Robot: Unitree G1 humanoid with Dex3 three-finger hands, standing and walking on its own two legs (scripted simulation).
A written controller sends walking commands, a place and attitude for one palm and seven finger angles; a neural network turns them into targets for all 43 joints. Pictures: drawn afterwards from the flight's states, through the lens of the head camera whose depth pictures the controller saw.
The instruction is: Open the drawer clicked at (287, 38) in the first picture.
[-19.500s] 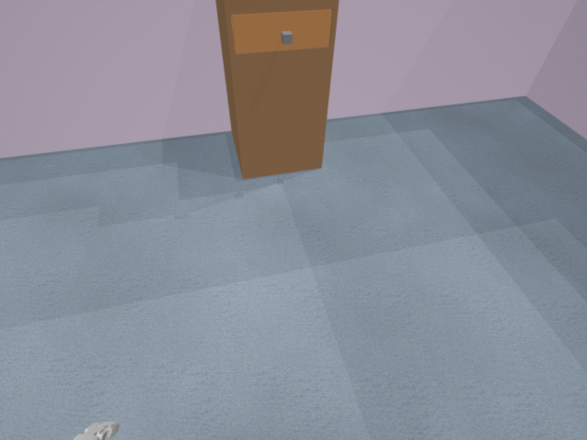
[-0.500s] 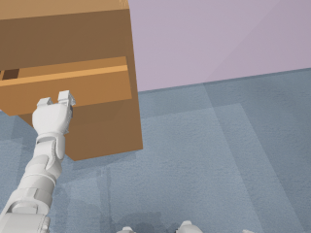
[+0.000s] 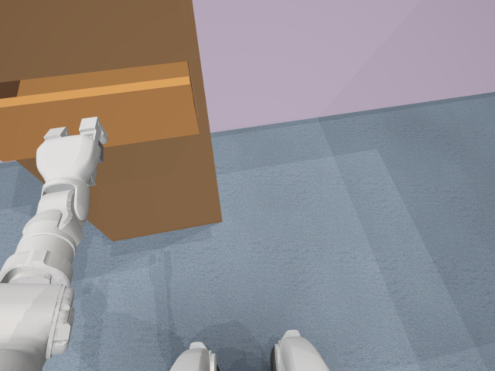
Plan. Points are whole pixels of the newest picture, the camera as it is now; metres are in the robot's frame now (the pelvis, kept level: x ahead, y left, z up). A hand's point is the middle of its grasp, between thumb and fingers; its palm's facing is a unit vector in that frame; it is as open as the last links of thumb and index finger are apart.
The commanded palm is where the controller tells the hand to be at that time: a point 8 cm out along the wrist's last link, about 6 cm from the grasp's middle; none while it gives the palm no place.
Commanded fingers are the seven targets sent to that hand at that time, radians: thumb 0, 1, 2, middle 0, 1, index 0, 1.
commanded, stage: pull the drawer open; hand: left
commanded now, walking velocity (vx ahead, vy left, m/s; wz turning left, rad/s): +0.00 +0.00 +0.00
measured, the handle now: (89, 141) +0.51 +0.27 +0.01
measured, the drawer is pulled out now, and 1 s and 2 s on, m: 0.05 0.11 0.29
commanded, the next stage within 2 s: none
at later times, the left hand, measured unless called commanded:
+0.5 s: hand (86, 180) +0.44 +0.27 -0.01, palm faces -0.04 -0.04 -1.00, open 7.4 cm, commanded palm +0.39 +0.26 +0.04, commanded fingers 0.00 0.90 0.90 -0.40 -1.35 -0.40 -1.35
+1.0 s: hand (85, 202) +0.39 +0.26 -0.01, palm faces -0.02 +0.00 -1.00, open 7.4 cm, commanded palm +0.38 +0.26 +0.04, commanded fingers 0.00 0.90 0.90 -0.40 -1.35 -0.40 -1.35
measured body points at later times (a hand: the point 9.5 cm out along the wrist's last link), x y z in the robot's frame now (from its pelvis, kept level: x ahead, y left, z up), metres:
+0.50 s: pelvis +0.00 +0.01 +0.00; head +0.11 +0.00 +0.44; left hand +0.43 +0.27 +0.04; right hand +0.03 -0.27 -0.13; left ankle -0.01 +0.11 -0.68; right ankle +0.03 -0.13 -0.68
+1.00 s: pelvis +0.03 +0.00 +0.02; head +0.12 +0.00 +0.46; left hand +0.39 +0.26 +0.04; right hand +0.18 -0.25 -0.11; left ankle -0.01 +0.11 -0.68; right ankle +0.03 -0.13 -0.68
